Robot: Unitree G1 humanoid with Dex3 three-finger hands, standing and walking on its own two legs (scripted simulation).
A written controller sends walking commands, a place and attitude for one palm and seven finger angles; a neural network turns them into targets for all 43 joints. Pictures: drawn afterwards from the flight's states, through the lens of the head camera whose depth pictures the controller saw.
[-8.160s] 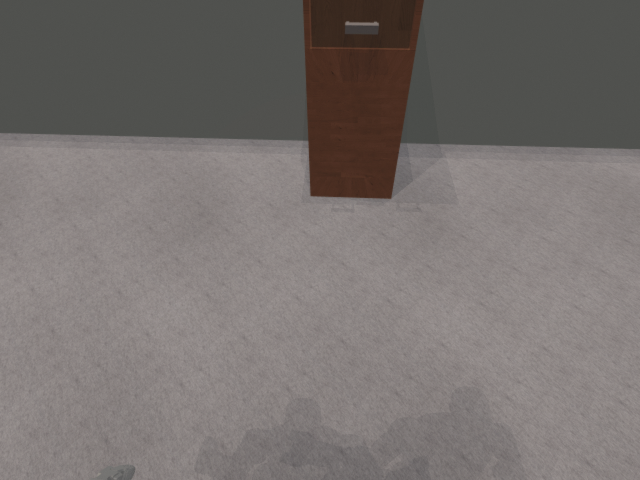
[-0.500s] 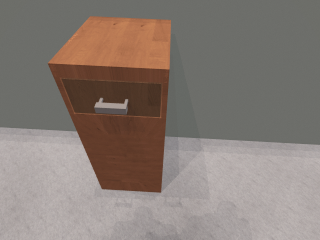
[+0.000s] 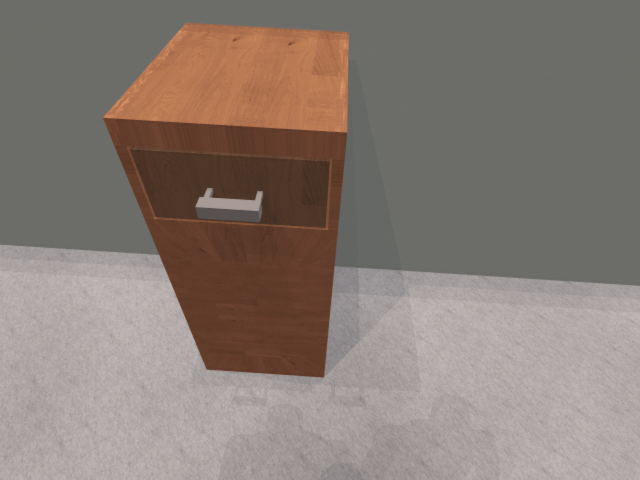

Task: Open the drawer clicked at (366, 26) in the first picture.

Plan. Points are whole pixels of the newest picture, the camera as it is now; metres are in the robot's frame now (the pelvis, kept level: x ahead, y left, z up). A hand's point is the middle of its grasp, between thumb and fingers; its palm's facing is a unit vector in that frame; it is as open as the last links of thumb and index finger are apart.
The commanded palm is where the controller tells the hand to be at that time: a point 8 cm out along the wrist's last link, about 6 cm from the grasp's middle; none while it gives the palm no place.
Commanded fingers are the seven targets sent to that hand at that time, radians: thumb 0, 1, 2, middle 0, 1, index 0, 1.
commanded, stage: come to a stop and stand still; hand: left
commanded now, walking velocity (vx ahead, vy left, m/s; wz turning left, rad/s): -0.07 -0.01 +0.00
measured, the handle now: (232, 201) +0.56 +0.20 +0.01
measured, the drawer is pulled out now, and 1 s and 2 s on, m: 0.00 0.00 0.00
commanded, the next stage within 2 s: look again from close up in 0.86 s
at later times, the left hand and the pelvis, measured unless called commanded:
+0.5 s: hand out of the picture +0.07 +0.16 -0.17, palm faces +0.02 -0.97 -0.26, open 7.3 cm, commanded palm none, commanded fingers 0.00 0.90 0.90 -0.20 -0.30 -0.20 -0.30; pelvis +0.05 -0.02 +0.00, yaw +0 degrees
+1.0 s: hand out of the picture +0.06 +0.14 -0.16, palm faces +0.04 -0.97 -0.23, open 7.3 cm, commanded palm none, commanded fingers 0.00 0.90 0.90 -0.20 -0.30 -0.20 -0.30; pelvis +0.04 -0.05 +0.00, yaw +0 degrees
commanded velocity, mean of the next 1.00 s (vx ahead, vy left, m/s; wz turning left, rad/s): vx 0.00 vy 0.00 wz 0.00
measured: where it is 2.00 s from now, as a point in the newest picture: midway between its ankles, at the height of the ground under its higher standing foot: outside the picture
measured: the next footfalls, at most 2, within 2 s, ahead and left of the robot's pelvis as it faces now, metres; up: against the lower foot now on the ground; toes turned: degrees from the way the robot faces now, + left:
none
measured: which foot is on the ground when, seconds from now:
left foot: down 0.00-1.00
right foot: down 0.00-1.00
